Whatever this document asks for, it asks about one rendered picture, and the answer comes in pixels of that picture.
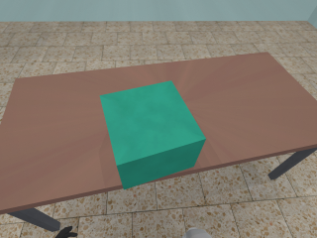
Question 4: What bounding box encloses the table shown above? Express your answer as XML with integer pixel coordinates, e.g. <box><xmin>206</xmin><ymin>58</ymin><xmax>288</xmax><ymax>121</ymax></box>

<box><xmin>0</xmin><ymin>52</ymin><xmax>317</xmax><ymax>232</ymax></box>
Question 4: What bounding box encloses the robot left hand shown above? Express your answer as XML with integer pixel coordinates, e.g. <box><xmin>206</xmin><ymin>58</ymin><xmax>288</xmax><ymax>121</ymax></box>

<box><xmin>54</xmin><ymin>226</ymin><xmax>78</xmax><ymax>238</ymax></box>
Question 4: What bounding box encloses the carton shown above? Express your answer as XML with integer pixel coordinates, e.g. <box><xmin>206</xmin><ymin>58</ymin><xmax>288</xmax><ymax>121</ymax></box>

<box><xmin>100</xmin><ymin>80</ymin><xmax>206</xmax><ymax>190</ymax></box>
